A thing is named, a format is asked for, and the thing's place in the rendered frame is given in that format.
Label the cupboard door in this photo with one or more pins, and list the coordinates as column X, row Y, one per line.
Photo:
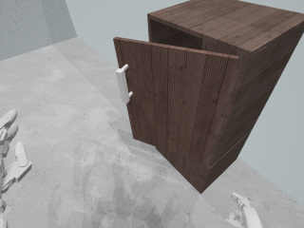
column 178, row 94

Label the right robot hand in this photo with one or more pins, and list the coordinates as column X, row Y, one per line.
column 248, row 218

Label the left robot hand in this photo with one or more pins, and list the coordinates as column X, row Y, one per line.
column 20, row 167

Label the handle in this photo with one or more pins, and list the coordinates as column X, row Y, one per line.
column 120, row 74

